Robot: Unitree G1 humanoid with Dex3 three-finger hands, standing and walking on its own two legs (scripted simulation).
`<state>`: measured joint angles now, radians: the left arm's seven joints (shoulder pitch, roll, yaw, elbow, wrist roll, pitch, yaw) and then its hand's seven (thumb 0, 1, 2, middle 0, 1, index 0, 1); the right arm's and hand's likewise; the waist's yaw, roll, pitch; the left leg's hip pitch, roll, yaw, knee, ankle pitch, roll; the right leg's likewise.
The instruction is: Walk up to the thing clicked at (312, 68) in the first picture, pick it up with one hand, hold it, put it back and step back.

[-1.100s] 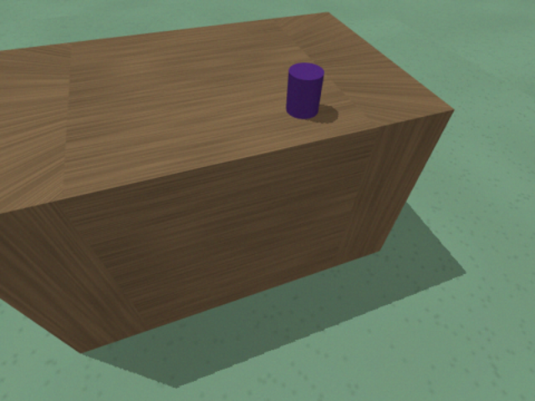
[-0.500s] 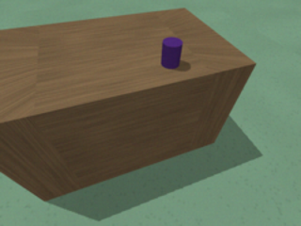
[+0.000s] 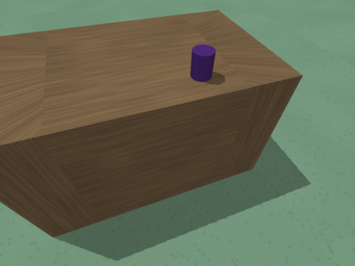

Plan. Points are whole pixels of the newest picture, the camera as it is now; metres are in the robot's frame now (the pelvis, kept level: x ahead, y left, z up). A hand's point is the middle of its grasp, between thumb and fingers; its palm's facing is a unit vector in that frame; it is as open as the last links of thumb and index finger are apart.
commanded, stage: stand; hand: right
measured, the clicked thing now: (202, 63) +0.81 -0.09 +0.02
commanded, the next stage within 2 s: walk up in 0.02 s
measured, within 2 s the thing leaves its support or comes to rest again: neither
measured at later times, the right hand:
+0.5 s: hand (274, 232) +0.24 -0.26 -0.16, palm faces -0.23 +0.87 -0.44, open 7.4 cm
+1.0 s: hand (280, 184) +0.39 -0.33 -0.16, palm faces -0.32 +0.84 -0.44, open 7.4 cm
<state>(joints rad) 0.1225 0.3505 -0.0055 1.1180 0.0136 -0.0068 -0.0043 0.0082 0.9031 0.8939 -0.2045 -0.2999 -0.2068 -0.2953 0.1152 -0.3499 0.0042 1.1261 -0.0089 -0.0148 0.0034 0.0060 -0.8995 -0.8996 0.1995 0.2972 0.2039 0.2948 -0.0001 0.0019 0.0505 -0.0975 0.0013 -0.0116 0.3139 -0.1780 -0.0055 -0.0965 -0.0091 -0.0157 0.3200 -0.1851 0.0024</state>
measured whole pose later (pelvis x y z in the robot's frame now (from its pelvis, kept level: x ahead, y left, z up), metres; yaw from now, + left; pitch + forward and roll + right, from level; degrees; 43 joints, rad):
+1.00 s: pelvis +0.23 -0.08 -0.03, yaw +17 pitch -3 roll +0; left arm 0.42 0.41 0.09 0.84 0.05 0.00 -0.06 0.01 0.90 0.89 -0.20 -0.30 -0.21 -0.29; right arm 0.33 -0.45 -0.07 0.86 0.00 -0.04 -0.01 0.01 -0.90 -0.90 0.20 0.30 0.20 0.29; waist 0.08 0.02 0.04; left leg -0.50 0.00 -0.04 1.06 -0.44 0.03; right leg -0.29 -0.07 -0.11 0.66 -0.33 -0.02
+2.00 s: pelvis +0.29 -0.07 -0.01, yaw +24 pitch -2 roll -1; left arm 0.09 0.38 0.00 1.13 0.01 -0.01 -0.01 0.01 0.90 0.89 -0.20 -0.30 -0.21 -0.30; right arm 0.08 -0.35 0.00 1.13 -0.01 0.00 0.02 0.01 -0.90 -0.90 0.20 0.30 0.20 0.29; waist 0.01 0.00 0.06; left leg -0.20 0.00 -0.02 0.42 -0.18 0.01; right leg -0.11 -0.07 -0.08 0.38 -0.22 0.04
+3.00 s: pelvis +0.31 -0.08 +0.00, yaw +23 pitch -2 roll +0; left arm 0.10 0.35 0.00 1.14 0.01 0.00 -0.01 0.01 0.90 0.89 -0.20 -0.30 -0.21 -0.30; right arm 0.08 -0.35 0.00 1.15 -0.01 -0.01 0.01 0.01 -0.90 -0.90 0.20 0.30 0.20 0.29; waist 0.00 0.00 0.05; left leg -0.14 0.01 -0.01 0.32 -0.15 -0.01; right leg -0.06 -0.06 -0.08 0.30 -0.20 0.04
